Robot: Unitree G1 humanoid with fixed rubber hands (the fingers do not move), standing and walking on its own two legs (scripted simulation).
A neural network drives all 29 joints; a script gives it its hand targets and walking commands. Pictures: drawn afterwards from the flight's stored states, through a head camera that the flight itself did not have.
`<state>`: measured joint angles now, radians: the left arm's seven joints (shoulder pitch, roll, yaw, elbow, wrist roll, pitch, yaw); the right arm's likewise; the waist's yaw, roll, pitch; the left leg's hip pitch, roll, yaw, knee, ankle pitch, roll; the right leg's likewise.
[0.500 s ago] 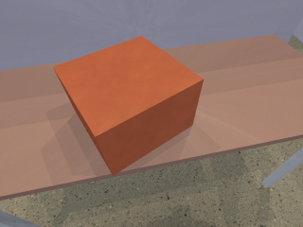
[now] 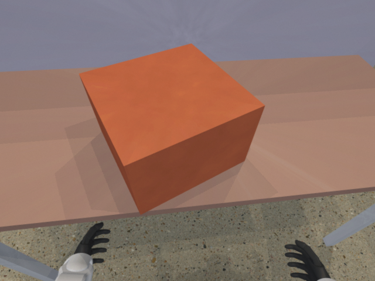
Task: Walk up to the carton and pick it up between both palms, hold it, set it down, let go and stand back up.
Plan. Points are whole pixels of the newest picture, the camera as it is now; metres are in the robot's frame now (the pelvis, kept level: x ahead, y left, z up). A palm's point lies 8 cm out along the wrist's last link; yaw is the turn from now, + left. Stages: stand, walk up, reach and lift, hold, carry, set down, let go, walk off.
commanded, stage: reach and lift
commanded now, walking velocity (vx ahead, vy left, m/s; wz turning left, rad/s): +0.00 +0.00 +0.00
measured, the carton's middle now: (168, 120) +0.47 +0.04 +0.07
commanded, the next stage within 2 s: none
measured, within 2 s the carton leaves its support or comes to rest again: neither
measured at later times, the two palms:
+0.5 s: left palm (68, 264) +0.18 +0.23 -0.02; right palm (323, 261) +0.17 -0.28 -0.05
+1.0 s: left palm (67, 267) +0.16 +0.22 +0.02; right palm (347, 256) +0.17 -0.30 +0.00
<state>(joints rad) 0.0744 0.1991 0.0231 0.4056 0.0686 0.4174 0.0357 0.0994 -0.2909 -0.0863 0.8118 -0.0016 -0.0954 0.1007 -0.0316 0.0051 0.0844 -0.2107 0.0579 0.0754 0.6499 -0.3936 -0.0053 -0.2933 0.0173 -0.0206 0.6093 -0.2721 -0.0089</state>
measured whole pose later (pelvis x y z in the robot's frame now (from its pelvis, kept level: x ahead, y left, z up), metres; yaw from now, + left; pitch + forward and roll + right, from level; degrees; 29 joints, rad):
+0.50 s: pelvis +0.01 -0.02 +0.02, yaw +1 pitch -1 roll +0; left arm 0.22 0.19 0.09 0.27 -0.03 0.28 0.08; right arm 0.21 -0.33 -0.04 0.56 0.09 -0.05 0.15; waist -0.01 0.01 0.05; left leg -0.12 0.05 0.06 0.39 -0.25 -0.03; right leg -0.21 0.02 -0.03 0.39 -0.17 -0.03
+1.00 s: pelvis +0.01 -0.01 +0.02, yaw +0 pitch +0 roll +0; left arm 0.41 0.10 0.06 -0.05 -0.02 0.23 0.17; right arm 0.33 -0.52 -0.02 0.43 0.34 -0.09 0.29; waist 0.03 0.01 -0.01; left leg -0.13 0.05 0.06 0.37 -0.25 -0.02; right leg -0.21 0.03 -0.01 0.35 -0.15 -0.03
